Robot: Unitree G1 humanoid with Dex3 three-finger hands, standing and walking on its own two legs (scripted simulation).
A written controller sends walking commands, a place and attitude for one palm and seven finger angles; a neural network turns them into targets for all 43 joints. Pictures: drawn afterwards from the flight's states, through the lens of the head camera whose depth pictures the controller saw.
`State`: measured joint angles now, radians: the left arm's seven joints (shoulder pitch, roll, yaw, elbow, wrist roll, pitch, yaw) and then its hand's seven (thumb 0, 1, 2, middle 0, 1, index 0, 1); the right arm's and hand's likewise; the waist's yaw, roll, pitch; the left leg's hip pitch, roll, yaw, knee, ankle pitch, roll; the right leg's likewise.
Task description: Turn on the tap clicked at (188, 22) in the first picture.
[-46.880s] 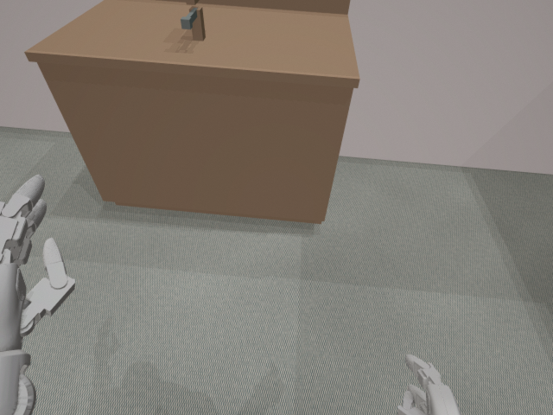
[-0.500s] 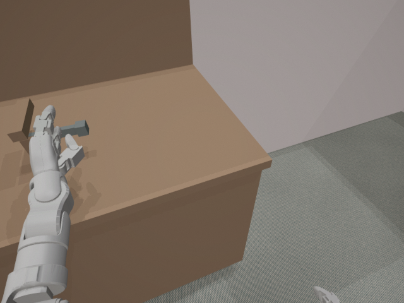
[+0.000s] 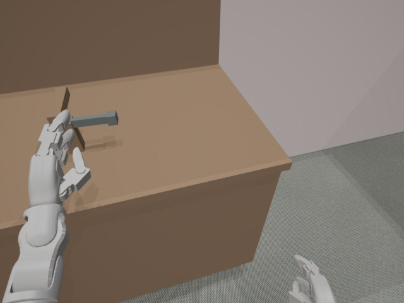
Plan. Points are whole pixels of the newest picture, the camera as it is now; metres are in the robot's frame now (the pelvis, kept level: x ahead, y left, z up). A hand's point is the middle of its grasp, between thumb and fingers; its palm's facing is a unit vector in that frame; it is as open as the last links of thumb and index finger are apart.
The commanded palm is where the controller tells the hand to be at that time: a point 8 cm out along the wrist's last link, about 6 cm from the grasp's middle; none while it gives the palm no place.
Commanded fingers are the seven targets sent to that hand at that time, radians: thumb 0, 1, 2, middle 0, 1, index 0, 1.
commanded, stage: draw the hand back beside the body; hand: left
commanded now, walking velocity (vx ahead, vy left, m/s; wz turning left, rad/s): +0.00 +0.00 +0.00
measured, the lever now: (112, 117) +0.52 +0.30 +0.10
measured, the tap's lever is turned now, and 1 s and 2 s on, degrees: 86 86 86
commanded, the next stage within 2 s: step back with the hand held close in 0.64 s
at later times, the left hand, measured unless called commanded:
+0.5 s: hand (57, 215) +0.19 +0.24 +0.16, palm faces +0.45 -0.83 -0.33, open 7.4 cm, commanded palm +0.15 +0.28 +0.17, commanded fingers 0.00 0.90 0.90 -0.20 -0.30 -0.20 -0.30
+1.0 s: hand (58, 217) +0.19 +0.25 +0.15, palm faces +0.39 -0.83 -0.40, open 7.4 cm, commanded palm +0.14 +0.29 +0.17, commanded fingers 0.00 0.90 0.90 -0.20 -0.30 -0.20 -0.30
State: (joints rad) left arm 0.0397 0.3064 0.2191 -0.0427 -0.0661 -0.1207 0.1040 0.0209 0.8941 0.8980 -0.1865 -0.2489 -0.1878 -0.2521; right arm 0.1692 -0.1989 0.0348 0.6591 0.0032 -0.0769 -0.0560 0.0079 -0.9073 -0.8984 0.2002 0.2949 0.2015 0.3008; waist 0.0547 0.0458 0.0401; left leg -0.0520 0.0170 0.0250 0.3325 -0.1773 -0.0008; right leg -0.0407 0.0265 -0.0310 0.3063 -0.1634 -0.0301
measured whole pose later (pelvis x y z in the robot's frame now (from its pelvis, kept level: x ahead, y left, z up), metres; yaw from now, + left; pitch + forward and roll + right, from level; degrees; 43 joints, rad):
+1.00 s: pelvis -0.01 +0.01 -0.01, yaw +1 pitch -2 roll -1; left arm 0.45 0.33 0.29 -0.40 -0.04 -0.14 0.12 0.02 0.89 0.90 -0.20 -0.30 -0.21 -0.30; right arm 0.19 -0.24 -0.01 0.59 0.00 -0.06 -0.08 0.01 -0.91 -0.90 0.20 0.29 0.20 0.30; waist 0.03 0.06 0.03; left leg -0.21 0.01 0.01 0.44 -0.20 0.01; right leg -0.19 0.02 -0.04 0.39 -0.17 -0.01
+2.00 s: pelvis -0.16 +0.04 -0.04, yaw +5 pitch -3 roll -4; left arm 0.39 0.40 0.37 -0.60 -0.02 -0.16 0.17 0.02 0.89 0.90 -0.21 -0.30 -0.21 -0.30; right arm 0.17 -0.21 -0.03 0.59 -0.02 -0.08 -0.07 0.01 -0.91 -0.90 0.20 0.29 0.20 0.30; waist -0.01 0.01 0.10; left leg -0.55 0.03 0.04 0.67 -0.13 0.06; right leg -0.55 0.06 0.02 1.01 -0.39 0.02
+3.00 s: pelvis -0.36 +0.06 -0.02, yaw +0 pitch -2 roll +1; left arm 0.43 0.36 0.34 -0.47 -0.05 -0.13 0.17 0.02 0.89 0.90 -0.20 -0.30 -0.21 -0.30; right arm 0.28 -0.22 -0.02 0.65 0.00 -0.11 -0.09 0.01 -0.91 -0.90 0.20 0.29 0.20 0.30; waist -0.03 -0.04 -0.01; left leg -0.27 0.06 0.09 0.58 -0.26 -0.01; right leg -0.28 0.01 -0.05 0.69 -0.40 -0.03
